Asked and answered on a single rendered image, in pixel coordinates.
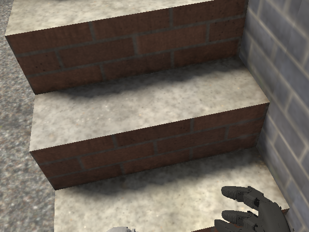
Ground right robot hand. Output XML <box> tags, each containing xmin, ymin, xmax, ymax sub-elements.
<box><xmin>214</xmin><ymin>186</ymin><xmax>295</xmax><ymax>232</ymax></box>

